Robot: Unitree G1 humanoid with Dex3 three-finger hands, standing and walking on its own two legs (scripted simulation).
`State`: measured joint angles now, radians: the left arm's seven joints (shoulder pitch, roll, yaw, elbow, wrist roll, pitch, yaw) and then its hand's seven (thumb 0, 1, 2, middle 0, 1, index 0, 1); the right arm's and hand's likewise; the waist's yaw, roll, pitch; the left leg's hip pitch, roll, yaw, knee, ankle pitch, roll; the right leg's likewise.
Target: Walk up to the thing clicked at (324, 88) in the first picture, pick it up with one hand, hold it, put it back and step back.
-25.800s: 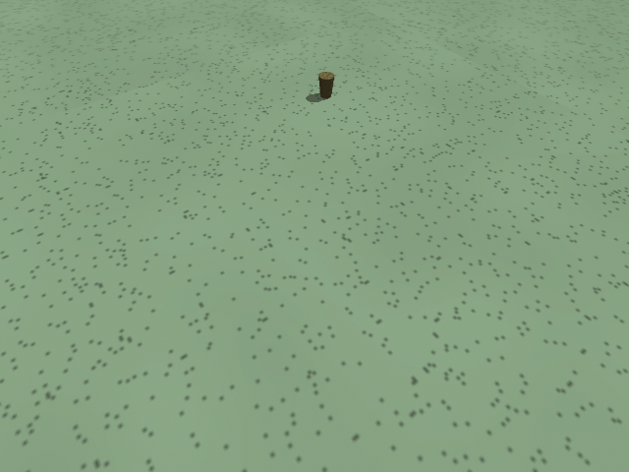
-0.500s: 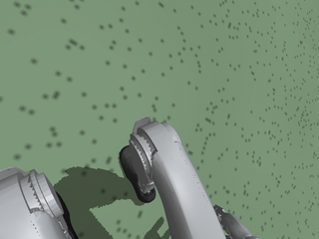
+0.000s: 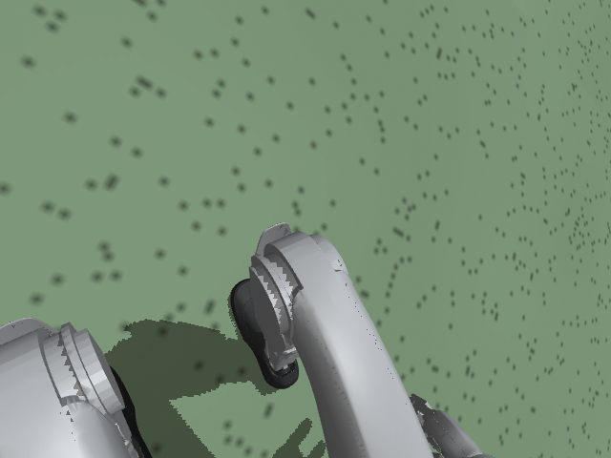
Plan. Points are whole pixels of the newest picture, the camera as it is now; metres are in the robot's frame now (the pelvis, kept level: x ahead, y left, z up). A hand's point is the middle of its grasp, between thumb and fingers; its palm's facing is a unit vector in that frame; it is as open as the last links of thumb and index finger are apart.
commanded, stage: close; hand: left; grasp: from the side
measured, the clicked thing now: out of the picture +0.55 +0.28 -0.26
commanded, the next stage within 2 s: settle in 1.40 s
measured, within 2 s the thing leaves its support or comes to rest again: neither
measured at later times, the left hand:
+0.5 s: hand out of the picture +0.53 +0.32 -0.21, palm faces -0.44 -0.10 -0.89, open 10.1 cm
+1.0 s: hand out of the picture +0.54 +0.32 -0.21, palm faces -0.44 -0.10 -0.89, open 11.1 cm
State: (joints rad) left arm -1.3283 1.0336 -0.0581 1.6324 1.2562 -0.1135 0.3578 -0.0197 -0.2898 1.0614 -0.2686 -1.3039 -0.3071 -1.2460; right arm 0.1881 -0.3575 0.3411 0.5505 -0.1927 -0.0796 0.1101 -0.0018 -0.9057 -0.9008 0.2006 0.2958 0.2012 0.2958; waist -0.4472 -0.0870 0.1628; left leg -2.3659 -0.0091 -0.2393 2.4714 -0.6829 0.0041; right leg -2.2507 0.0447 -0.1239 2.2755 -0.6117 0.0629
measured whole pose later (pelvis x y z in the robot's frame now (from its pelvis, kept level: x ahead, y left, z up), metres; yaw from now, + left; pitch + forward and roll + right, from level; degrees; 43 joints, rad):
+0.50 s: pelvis +0.00 +0.00 +0.00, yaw +0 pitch +32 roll -16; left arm -1.34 1.05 -0.10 1.60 1.23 -0.09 0.33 -0.03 -0.14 1.08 -0.38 -1.38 -0.35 -1.30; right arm 0.18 -0.35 0.36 0.55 -0.20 -0.07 0.11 0.00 -0.91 -0.90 0.20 0.30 0.20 0.30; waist -0.44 -0.10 0.17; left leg -2.37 -0.02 -0.24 2.47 -0.68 0.01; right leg -2.25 0.04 -0.13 2.27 -0.62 0.06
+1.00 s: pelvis +0.00 +0.00 +0.00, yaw +0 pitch +32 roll -16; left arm -1.34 1.07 -0.09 1.57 1.24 -0.10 0.32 -0.03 -0.19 0.98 -0.28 -1.21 -0.31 -1.17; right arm 0.18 -0.35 0.37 0.53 -0.20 -0.04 0.11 0.00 -0.91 -0.90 0.20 0.30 0.20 0.30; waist -0.44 -0.10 0.18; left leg -2.37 -0.02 -0.25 2.47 -0.69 0.01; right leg -2.24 0.04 -0.13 2.27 -0.62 0.06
